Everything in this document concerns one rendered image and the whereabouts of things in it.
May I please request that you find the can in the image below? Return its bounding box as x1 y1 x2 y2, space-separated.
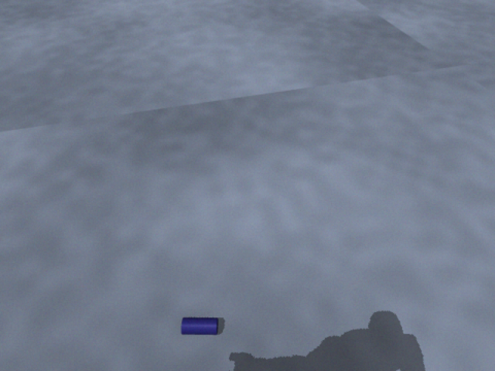
181 318 218 335

